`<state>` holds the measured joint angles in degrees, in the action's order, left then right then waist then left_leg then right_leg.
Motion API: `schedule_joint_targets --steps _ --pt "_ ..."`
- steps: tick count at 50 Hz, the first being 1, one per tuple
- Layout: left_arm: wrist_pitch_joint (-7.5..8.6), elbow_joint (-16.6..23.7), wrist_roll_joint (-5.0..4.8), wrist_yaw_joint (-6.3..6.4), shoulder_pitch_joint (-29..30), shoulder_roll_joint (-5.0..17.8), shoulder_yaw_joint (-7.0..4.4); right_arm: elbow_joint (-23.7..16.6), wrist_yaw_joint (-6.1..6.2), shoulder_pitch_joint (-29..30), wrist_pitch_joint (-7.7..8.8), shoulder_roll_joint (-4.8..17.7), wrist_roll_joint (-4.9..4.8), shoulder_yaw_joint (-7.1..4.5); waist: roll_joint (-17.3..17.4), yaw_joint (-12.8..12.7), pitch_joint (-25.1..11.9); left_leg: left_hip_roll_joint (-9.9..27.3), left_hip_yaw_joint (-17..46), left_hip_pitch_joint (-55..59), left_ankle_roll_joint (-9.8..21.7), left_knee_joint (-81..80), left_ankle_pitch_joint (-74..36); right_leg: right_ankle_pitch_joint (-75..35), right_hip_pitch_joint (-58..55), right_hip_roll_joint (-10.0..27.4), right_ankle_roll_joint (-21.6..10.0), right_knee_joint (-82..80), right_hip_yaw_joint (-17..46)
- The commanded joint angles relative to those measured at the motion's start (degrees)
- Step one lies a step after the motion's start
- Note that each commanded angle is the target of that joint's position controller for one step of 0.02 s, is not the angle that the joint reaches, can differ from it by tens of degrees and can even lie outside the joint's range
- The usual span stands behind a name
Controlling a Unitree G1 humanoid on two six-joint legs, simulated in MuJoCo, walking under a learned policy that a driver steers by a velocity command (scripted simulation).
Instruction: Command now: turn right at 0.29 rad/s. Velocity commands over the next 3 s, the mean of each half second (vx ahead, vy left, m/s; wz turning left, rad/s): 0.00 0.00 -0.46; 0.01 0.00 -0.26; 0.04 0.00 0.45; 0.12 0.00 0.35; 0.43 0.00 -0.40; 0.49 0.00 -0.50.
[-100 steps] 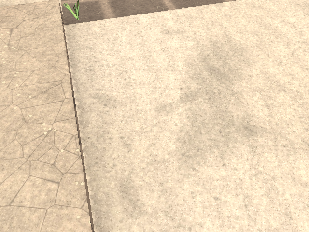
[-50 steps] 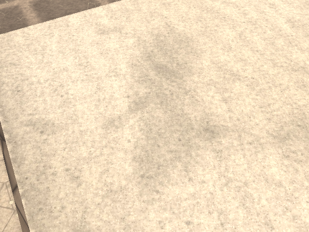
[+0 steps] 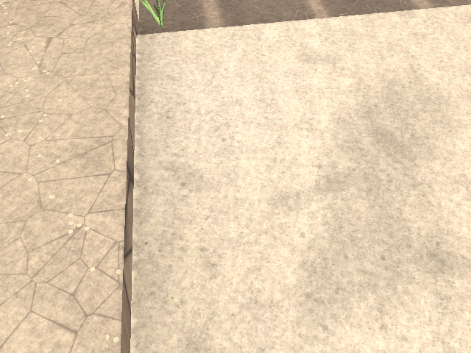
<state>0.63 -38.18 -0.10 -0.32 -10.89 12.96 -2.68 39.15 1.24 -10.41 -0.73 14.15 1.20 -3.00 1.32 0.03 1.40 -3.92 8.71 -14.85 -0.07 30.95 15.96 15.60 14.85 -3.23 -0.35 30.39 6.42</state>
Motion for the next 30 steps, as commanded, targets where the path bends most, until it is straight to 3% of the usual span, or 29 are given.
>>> schedule_joint_targets --steps 1,5,7,8,9,10,11,12,13,15,17,19,21,22,23,24,25,26,27,28,30 --pt "0.16 6.3 -0.75 0.81 3.6 10.8 -3.27 -4.3 0.66 0.8 1.38 6.5 -0.26 -2.77 -8.3 0.7 -3.7 1.6 -2.5 -0.3 -0.9 1.2 -4.8 -14.2 -1.8 9.5 -6.4 -6.5 13.5" --pt "-0.97 8.2 -1.23 0.88 3.7 11.3 -3.77 -4.1 0.31 0.0 1.75 6.7 -0.71 -3.58 -4.7 0.5 -5.0 2.5 -2.9 1.8 0.3 0.8 -6.8 -14.3 0.6 6.8 -6.2 -2.6 14.1" --pt "-1.33 9.1 -1.39 0.66 3.8 10.7 -3.58 -4.1 0.23 -0.4 1.60 8.2 -0.79 -4.20 0.2 0.2 -5.0 6.0 0.3 4.5 2.8 -2.3 -8.9 -10.1 4.9 3.3 -3.8 2.1 10.5" --pt "-1.45 9.4 -1.40 0.51 3.4 10.0 -3.36 -4.0 0.34 -1.1 1.44 9.1 -0.69 -4.49 3.9 0.2 -4.8 9.9 4.4 6.3 5.5 -4.7 -11.2 -6.3 8.4 0.8 -1.9 6.6 7.0" --pt "-1.49 9.5 -1.21 0.24 2.3 9.5 -3.19 -3.8 0.44 -1.8 1.38 10.5 -0.49 -4.77 8.3 0.1 -4.7 16.5 11.1 8.3 10.0 -7.2 -16.4 -0.1 12.2 -1.3 -0.1 12.3 3.6" --pt "-1.54 9.2 -0.98 -0.06 1.7 9.9 -3.44 -4.4 0.81 -0.7 1.50 10.6 -0.46 -4.58 12.1 0.2 -5.1 23.6 16.9 8.7 15.3 -8.4 -24.0 14.8 15.0 -1.3 1.2 21.7 0.5" --pt "-1.62 9.4 -1.03 -0.27 2.4 11.7 -4.23 -4.9 1.19 -1.4 1.75 10.4 -0.39 -4.23 9.5 1.4 -4.8 27.5 18.9 8.5 18.5 -8.9 -30.3 21.8 18.3 0.5 2.2 33.3 0.1" --pt "-1.98 9.1 -1.28 -0.25 2.3 11.9 -4.53 -5.1 1.51 -0.5 1.88 10.1 -0.67 -3.94 5.2 0.8 -4.3 27.2 16.1 8.0 18.1 -8.2 -32.3 21.3 19.6 1.8 2.8 38.8 0.4" --pt "-2.45 9.0 -1.46 -0.24 2.1 10.5 -4.04 -4.9 1.62 1.2 1.74 10.5 -1.21 -3.96 3.4 0.0 -3.1 24.5 11.2 7.6 15.5 -8.1 -30.5 18.3 20.3 3.4 3.1 36.7 0.2" --pt "-2.90 9.3 -1.26 -0.28 3.4 8.2 -2.85 -4.4 1.62 2.1 0.98 11.8 -1.33 -4.31 4.7 0.9 -2.6 20.3 4.0 7.8 13.0 -8.1 -30.6 13.0 19.0 4.5 3.7 30.7 -3.3" --pt "-2.99 10.2 -1.54 -1.00 3.9 7.5 -2.25 -4.5 1.48 3.1 -0.06 12.3 -1.31 -4.45 7.3 1.4 -4.0 18.3 -1.5 6.1 11.8 -7.8 -30.0 10.6 12.7 4.8 3.5 22.7 -6.5" --pt "-3.10 10.5 -1.84 -1.43 3.1 8.8 -2.68 -4.0 1.29 2.4 -0.35 12.9 -1.78 -4.61 9.1 1.7 -5.4 18.8 -3.3 6.3 11.2 -6.6 -28.2 8.1 8.4 4.1 2.9 15.0 -8.5" --pt "-3.37 9.4 -1.42 -1.24 -1.0 9.4 -3.44 -3.7 1.02 2.7 -0.08 12.7 -2.97 -4.39 7.8 -0.6 -6.4 18.4 -5.9 4.6 8.7 -2.4 -22.9 -1.0 1.3 1.6 1.1 3.1 -11.5" --pt "-3.45 8.8 -1.03 -0.63 -3.2 10.4 -4.07 -2.7 0.77 0.3 0.31 11.1 -3.02 -4.02 4.8 -1.0 -6.5 16.3 -8.7 1.2 5.8 2.8 -16.8 -5.6 -4.3 0.3 -0.4 -2.8 -10.1" --pt "-3.13 9.8 -0.96 0.09 -4.9 15.6 -5.49 -2.9 0.49 -1.8 0.59 8.4 -1.11 -3.40 -7.8 -0.4 -6.2 11.1 -14.5 -11.0 0.2 17.3 -0.5 -22.6 -13.3 9.2 -4.3 -6.6 5.0" --pt "-2.19 12.0 0.73 0.03 -4.9 21.9 -6.06 -6.4 0.58 2.1 1.01 6.1 1.13 -2.25 -21.8 -0.4 -7.0 2.8 -11.8 -25.6 -3.8 31.6 25.0 -40.8 -14.9 24.8 -16.6 -7.9 28.0" --pt "-0.83 11.4 2.51 -0.53 -7.3 18.7 -5.35 -6.7 0.99 6.2 1.26 9.4 -0.22 -3.19 -14.3 -4.9 -11.3 3.3 -3.9 -25.5 -3.7 40.3 25.4 -33.9 -13.2 26.0 -21.3 -10.3 29.5" --pt "0.06 10.6 2.30 -0.55 -5.0 17.0 -4.57 -6.2 1.21 6.8 0.97 10.2 -1.36 -3.46 -10.6 -2.9 -8.0 4.5 -3.0 -26.3 -3.0 41.7 20.3 -27.6 -11.0 22.6 -18.5 -10.2 24.0" --pt "0.07 10.3 0.84 -0.17 -2.0 15.8 -4.41 -4.9 1.56 5.8 0.58 10.3 -1.11 -3.67 -7.1 -1.4 -5.9 5.5 -3.2 -26.6 -2.7 39.7 14.7 -22.8 -9.4 19.1 -14.8 -9.8 19.6" --pt "-0.30 10.5 -0.22 0.29 0.1 14.5 -3.85 -4.2 1.88 5.5 0.22 10.5 -0.64 -3.80 -6.5 -0.5 -5.2 6.1 -2.9 -25.7 -2.9 37.5 10.6 -21.9 -7.9 16.9 -12.7 -9.5 17.2" --pt "-1.01 10.7 -0.08 1.11 1.4 14.0 -3.31 -3.1 1.34 3.8 0.23 9.3 -0.56 -3.60 -7.4 0.9 -6.4 4.4 -4.0 -20.9 -3.8 37.3 5.5 -24.2 -4.7 14.1 -11.9 -9.8 14.3"
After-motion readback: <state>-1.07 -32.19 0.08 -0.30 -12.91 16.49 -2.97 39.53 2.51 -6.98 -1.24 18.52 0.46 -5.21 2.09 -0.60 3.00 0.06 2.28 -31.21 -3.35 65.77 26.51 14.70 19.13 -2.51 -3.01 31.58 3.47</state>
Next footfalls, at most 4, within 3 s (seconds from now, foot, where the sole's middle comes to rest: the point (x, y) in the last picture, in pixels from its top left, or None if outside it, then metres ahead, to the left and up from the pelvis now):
0.46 right None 0.01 -0.15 -0.77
0.90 left None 0.10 0.06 -0.77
1.44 left None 0.13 0.07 -0.77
1.92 right None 0.14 -0.14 -0.77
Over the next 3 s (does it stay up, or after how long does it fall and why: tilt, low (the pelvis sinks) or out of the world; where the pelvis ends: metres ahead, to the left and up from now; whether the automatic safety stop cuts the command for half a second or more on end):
stays up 0.57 -0.13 0.00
